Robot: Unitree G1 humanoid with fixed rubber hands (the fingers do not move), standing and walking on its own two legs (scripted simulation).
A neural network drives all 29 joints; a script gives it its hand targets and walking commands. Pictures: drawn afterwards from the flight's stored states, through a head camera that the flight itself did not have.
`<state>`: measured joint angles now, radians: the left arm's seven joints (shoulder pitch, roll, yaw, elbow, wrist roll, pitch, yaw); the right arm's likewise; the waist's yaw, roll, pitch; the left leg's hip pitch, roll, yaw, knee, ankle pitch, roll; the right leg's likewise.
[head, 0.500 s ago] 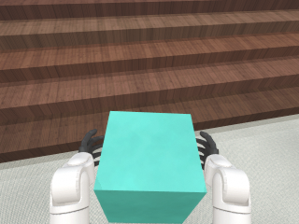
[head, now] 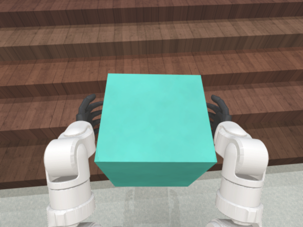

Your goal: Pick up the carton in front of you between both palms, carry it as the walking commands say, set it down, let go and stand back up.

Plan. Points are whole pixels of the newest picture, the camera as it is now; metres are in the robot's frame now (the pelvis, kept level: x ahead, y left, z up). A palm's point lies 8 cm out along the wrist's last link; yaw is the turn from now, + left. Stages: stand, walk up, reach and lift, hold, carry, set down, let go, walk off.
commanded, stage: carry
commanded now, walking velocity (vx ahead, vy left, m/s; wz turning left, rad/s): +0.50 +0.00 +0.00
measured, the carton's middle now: (152, 137) +0.33 +0.01 +0.06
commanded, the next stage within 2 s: none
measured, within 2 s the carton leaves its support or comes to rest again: neither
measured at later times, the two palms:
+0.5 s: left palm (119, 35) +0.72 +0.14 +0.12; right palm (203, 42) +0.69 -0.16 +0.13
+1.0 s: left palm out of the picture +1.02 +0.14 +0.22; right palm out of the picture +1.06 -0.15 +0.23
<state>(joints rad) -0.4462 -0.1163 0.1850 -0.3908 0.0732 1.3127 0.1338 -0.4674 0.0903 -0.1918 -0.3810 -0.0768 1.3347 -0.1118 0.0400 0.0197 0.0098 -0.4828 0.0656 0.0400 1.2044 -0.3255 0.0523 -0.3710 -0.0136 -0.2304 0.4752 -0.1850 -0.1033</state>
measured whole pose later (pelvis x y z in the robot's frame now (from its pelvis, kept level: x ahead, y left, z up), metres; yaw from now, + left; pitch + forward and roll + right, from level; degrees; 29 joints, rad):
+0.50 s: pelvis +0.31 +0.03 +0.00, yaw -3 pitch +6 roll -1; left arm -0.87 -0.01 0.32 -0.02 0.09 1.35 0.14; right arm -0.85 0.02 -0.29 0.00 -0.06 1.32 -0.15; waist -0.06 -0.01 0.11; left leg -0.40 -0.01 0.15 0.52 -0.23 0.10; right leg -0.68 0.00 -0.03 1.45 -0.39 -0.06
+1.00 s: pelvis +0.66 -0.06 +0.11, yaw +0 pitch +4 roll +0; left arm -0.77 -0.02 0.24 -0.02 0.02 1.25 0.17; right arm -0.75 0.07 -0.34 -0.10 -0.13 1.29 -0.11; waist 0.15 -0.03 0.13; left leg -0.78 -0.05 -0.01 1.72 -0.33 0.10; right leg -0.44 0.04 -0.19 0.63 -0.27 -0.14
